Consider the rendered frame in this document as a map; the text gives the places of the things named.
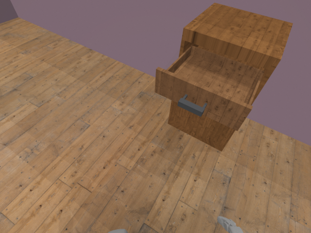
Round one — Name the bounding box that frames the right robot hand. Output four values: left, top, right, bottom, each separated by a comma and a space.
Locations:
217, 216, 243, 233

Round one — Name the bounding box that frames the cabinet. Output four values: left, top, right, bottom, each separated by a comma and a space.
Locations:
168, 3, 293, 151

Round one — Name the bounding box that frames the drawer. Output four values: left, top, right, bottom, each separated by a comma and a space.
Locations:
155, 45, 265, 131

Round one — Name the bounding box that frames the handle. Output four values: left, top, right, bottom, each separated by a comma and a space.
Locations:
177, 94, 207, 117

